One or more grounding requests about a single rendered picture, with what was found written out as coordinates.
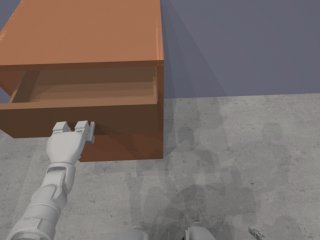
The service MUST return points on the left robot shin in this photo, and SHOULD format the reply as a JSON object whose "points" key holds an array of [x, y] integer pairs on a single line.
{"points": [[136, 228]]}

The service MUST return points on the left robot thigh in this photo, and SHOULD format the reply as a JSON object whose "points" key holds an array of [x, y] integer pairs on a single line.
{"points": [[134, 234]]}

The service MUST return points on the robot right hand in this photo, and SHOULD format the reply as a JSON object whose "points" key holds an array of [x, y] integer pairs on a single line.
{"points": [[259, 234]]}

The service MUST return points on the handle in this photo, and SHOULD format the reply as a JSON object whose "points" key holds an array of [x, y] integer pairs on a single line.
{"points": [[89, 137]]}

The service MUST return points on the robot left forearm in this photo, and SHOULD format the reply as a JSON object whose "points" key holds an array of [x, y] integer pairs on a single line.
{"points": [[42, 214]]}

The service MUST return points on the drawer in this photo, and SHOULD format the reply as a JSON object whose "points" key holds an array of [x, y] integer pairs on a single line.
{"points": [[121, 100]]}

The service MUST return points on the cabinet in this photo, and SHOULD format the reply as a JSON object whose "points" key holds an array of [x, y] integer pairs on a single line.
{"points": [[89, 34]]}

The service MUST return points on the robot left hand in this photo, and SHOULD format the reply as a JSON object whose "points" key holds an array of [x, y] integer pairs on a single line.
{"points": [[65, 145]]}

